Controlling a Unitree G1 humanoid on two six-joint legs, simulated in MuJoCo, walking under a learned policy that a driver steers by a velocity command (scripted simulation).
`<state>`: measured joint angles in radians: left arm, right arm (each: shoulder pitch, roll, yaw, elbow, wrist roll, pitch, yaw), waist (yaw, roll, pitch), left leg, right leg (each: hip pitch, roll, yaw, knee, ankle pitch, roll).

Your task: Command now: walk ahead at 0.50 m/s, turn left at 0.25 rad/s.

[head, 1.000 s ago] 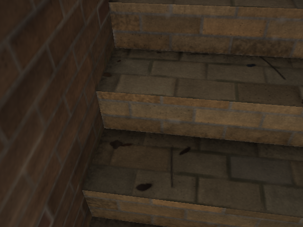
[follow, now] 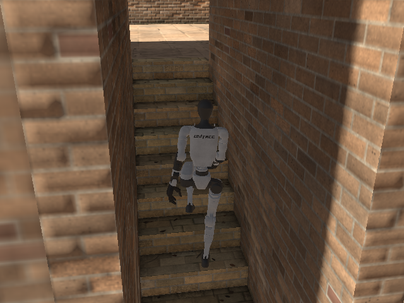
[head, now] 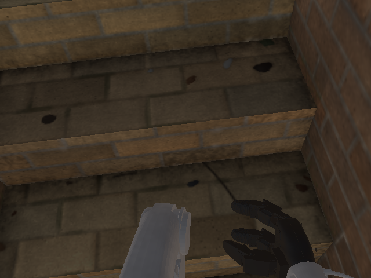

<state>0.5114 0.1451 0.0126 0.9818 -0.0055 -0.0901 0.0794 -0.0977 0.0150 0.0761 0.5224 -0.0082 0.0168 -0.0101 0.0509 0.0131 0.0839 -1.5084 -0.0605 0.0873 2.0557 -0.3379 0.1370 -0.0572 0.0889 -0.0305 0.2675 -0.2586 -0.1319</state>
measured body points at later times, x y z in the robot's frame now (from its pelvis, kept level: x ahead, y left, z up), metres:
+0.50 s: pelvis +0.30 -0.01 +0.21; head +0.37 -0.02 +0.65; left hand +0.62 +0.12 +0.21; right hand +0.25 -0.28 +0.07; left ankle +0.19 +0.03 -0.54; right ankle +0.48 -0.09 -0.38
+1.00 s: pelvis +0.52 +0.15 +0.36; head +0.55 +0.14 +0.81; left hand +0.38 +0.39 +0.25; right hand +0.84 +0.07 +0.29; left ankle +0.48 +0.31 -0.05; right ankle +0.48 -0.10 -0.37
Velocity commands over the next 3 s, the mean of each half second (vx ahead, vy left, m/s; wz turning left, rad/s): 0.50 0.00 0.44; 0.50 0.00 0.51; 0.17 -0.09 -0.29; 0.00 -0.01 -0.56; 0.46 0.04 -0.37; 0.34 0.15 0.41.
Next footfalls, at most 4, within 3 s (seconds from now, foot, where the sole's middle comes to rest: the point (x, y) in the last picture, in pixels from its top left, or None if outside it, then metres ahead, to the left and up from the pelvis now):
0.16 left None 0.22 0.03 -0.59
0.50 right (250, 199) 0.52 -0.09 -0.40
1.10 left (18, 108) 0.68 0.52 -0.21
1.62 right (162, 79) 0.78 0.15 -0.21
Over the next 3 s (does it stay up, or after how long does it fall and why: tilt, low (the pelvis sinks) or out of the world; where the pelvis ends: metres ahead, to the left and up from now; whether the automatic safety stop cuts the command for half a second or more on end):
stays up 1.03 0.16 0.75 its command is cut before an obstacle after 1.4 s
